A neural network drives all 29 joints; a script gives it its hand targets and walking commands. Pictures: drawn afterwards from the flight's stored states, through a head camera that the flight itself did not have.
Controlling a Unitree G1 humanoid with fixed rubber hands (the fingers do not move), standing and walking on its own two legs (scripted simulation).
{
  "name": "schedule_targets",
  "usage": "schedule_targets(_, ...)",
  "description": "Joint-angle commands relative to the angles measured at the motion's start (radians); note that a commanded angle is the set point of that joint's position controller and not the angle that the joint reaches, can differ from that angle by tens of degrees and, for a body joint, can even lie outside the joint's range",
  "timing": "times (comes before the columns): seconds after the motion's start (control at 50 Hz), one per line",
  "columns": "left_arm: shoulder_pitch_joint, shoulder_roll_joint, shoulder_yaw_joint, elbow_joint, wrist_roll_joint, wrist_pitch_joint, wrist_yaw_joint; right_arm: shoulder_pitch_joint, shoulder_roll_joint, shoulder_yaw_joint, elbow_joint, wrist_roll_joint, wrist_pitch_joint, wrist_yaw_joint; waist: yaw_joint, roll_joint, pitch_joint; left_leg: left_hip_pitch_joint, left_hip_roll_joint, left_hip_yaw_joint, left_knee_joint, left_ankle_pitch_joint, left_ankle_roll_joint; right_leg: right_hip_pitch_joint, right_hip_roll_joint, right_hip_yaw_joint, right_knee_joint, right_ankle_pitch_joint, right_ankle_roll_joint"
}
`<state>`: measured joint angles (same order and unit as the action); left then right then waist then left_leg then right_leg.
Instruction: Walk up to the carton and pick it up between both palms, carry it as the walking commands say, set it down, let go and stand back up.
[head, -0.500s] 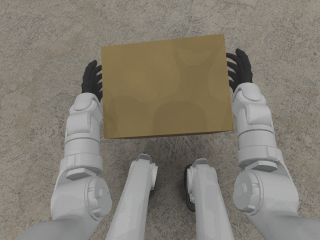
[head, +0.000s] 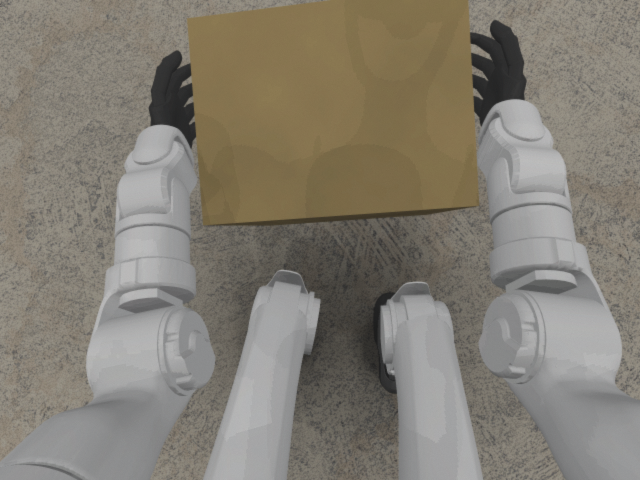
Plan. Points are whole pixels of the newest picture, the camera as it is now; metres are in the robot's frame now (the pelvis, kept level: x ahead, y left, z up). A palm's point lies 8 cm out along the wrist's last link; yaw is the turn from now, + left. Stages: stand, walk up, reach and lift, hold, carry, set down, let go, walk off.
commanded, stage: set down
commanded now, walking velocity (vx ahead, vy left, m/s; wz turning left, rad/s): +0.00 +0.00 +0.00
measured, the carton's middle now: (337, 142) +0.49 +0.04 -0.20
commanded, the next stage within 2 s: none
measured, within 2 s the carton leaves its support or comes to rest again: rests again in 1.50 s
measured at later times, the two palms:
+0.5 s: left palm (203, 134) +0.49 +0.23 -0.22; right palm (459, 112) +0.54 -0.13 -0.21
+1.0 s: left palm (216, 126) +0.51 +0.22 -0.25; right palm (461, 109) +0.56 -0.14 -0.24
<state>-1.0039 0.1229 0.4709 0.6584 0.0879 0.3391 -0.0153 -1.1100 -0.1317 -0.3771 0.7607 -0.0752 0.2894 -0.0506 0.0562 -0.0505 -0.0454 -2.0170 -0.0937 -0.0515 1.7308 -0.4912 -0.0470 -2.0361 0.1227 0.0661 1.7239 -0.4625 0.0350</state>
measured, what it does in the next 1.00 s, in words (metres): lowers itself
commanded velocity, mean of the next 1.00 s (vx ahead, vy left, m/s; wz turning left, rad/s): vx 0.00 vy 0.00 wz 0.00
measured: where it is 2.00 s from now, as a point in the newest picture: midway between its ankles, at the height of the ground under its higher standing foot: (337, 356)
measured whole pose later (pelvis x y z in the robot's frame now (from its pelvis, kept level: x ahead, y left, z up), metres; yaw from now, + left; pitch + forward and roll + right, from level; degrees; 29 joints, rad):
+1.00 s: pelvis -0.02 +0.00 -0.10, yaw +0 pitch +28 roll +1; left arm -1.40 0.31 0.30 0.84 -0.10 0.29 0.08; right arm -1.50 -0.35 -0.21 0.96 0.12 0.24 -0.11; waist 0.06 -0.04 0.52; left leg -2.07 -0.10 -0.02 2.14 -0.56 -0.05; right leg -2.08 0.13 0.04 2.13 -0.54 0.05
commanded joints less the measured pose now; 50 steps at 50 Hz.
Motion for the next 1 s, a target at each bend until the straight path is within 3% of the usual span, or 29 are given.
schedule_targets(0.0, -0.765, -0.816, -0.561, -0.122, -0.17, -0.061, -0.228, -0.622, 0.96, 0.531, -0.066, 0.129, -0.012, 0.209, 0.068, -0.023, -1.267, 0.518, -0.032, 0.137, -0.109, 0.303, 0.014, 0.601, 0.04, -0.115, -0.082, 0.24, -0.016)
schedule_targets(0.3, -0.904, -0.729, -0.595, -0.159, -0.224, -0.091, -0.202, -0.741, 0.879, 0.552, -0.072, 0.165, -0.029, 0.171, 0.058, -0.011, -1.367, 0.501, -0.019, 0.138, 0.022, 0.304, 0.012, 0.588, 0.03, -0.127, 0.058, 0.254, -0.024)
schedule_targets(0.46, -1.085, -0.622, -0.685, -0.299, -0.296, -0.076, -0.14, -0.903, 0.74, 0.622, -0.202, 0.241, -0.014, 0.15, 0.044, 0.009, -1.768, 0.743, -0.005, 0.13, 0.12, 0.354, 0.001, 0.795, 0.012, -0.132, 0.165, 0.296, -0.034)
schedule_targets(0.48, -1.077, -0.611, -0.702, -0.272, -0.301, -0.063, -0.132, -0.907, 0.718, 0.627, -0.175, 0.25, -0.004, 0.149, 0.044, 0.015, -1.76, 0.763, -0.002, 0.13, 0.123, 0.327, 0.002, 0.809, 0.008, -0.131, 0.172, 0.268, -0.036)
schedule_targets(0.5, -1.084, -0.61, -0.7, -0.31, -0.31, -0.072, -0.128, -0.932, 0.734, 0.66, -0.209, 0.28, -0.008, 0.146, 0.068, 0.018, -1.777, 0.808, -0.003, 0.139, 0.139, 0.422, 0.001, 0.821, 0.013, -0.143, 0.194, 0.344, -0.029)
schedule_targets(0.52, -1.117, -0.605, -0.719, -0.313, -0.332, -0.074, -0.12, -0.952, 0.712, 0.663, -0.215, 0.289, -0.011, 0.143, 0.05, 0.036, -1.742, 0.809, -0.003, 0.131, 0.148, 0.43, -0.003, 0.788, 0.017, -0.142, 0.2, 0.348, -0.028)
schedule_targets(0.56, -1.168, -0.59, -0.717, -0.312, -0.338, -0.078, -0.111, -0.999, 0.7, 0.64, -0.211, 0.309, -0.018, 0.141, 0.045, 0.066, -1.642, 0.765, -0.004, 0.125, 0.16, 0.388, 0.001, 0.7, 0.016, -0.139, 0.212, 0.305, -0.032)
schedule_targets(0.7, -1.121, -0.635, -0.613, -0.07, -0.288, -0.109, -0.134, -0.938, 0.73, 0.548, 0.042, 0.268, -0.05, 0.173, 0.044, 0.033, -1.232, 0.526, 0.004, 0.122, 0.185, 0.231, 0.027, 0.513, 0.006, -0.128, 0.244, 0.171, -0.045)
schedule_targets(0.82, -1.135, -0.672, -0.636, -0.084, -0.32, -0.117, -0.148, -0.973, 0.776, 0.58, -0.014, 0.295, -0.058, 0.184, 0.039, 0.009, -1.397, 0.6, 0.007, 0.133, 0.221, 0.328, 0.024, 0.591, 0.007, -0.145, 0.278, 0.256, -0.033)
schedule_targets(0.98, -1.102, -0.676, -0.6, -0.016, -0.294, -0.114, -0.167, -0.973, 0.798, 0.566, 0.027, 0.291, -0.057, 0.196, 0.073, -0.011, -1.227, 0.469, 0.007, 0.141, 0.226, 0.259, 0.036, 0.531, 0.006, -0.129, 0.281, 0.197, -0.037)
